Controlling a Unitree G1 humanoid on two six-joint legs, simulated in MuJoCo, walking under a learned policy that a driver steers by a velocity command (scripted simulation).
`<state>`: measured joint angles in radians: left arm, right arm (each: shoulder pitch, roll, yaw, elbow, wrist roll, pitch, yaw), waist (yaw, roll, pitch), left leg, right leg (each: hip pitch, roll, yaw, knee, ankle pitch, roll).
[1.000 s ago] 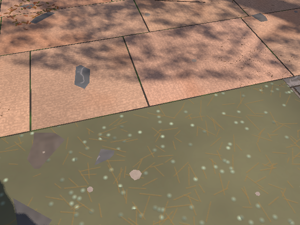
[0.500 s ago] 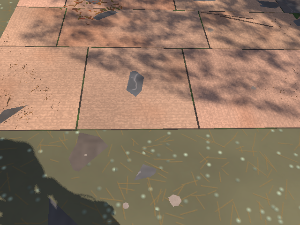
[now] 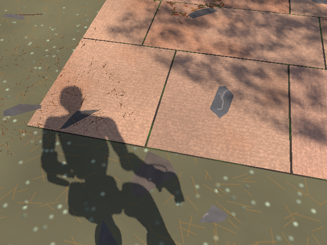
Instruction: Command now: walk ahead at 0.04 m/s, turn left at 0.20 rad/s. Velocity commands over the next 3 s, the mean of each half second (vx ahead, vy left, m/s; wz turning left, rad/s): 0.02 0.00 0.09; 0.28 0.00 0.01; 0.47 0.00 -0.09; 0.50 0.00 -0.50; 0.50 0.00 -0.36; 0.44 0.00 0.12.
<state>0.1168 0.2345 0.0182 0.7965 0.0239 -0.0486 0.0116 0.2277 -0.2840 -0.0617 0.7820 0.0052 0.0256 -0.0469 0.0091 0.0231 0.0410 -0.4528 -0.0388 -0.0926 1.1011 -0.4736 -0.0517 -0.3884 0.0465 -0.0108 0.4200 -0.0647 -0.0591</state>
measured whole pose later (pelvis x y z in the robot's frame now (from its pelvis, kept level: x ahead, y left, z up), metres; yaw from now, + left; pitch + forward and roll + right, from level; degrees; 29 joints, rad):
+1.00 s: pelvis +0.20 -0.03 +0.01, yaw +0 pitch +0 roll +0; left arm 0.33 0.23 0.03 1.01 0.00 -0.10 -0.03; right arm 0.25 -0.28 -0.07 0.86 0.02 -0.09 -0.01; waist 0.03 0.03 0.00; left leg -0.54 0.08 -0.02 1.09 -0.21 0.05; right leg -0.10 0.05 -0.05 0.31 -0.23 -0.07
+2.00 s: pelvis +0.74 -0.09 -0.01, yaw -21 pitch +2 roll +1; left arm 0.18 0.27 0.08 0.75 -0.02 -0.06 -0.04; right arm 0.22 -0.28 -0.06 0.87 0.02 -0.12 0.00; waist 0.00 0.00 0.06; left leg -0.34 0.05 0.00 1.23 -0.43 0.01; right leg -0.42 0.06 -0.03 0.58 -0.19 -0.10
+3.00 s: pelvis +1.24 -0.33 -0.01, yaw -24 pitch +3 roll +1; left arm 0.04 0.25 0.04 0.64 0.02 -0.08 -0.01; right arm 0.36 -0.29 -0.05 0.85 0.02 -0.04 -0.01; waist -0.07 0.01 0.04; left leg -0.36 -0.02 -0.08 1.09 -0.57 -0.03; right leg -0.45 -0.03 -0.03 0.53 -0.13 -0.01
